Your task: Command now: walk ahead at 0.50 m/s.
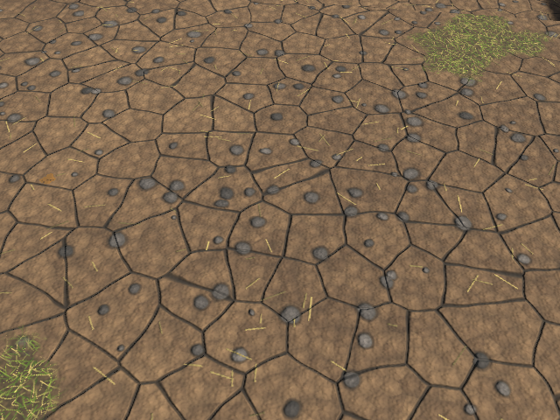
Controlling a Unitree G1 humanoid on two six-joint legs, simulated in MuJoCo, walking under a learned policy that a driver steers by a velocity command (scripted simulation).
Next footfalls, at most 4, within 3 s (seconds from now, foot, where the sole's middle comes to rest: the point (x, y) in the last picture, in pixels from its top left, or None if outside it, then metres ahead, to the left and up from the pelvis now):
0.40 right None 0.37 -0.15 -0.93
0.84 left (244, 402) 0.63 0.10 -0.93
1.40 right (335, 317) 0.89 -0.17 -0.93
1.84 left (300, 251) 1.14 -0.08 -0.93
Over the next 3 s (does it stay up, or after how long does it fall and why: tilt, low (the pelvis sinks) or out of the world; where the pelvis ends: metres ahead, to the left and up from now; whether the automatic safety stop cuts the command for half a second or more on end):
stays up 0.97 -0.10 -0.16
